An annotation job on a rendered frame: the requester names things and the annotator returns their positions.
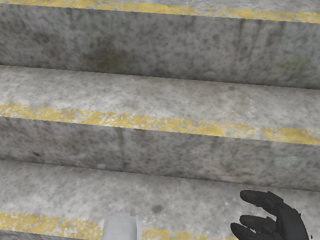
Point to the robot right hand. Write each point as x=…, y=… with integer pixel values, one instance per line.
x=288, y=224

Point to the robot left thigh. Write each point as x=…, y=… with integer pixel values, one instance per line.
x=123, y=226

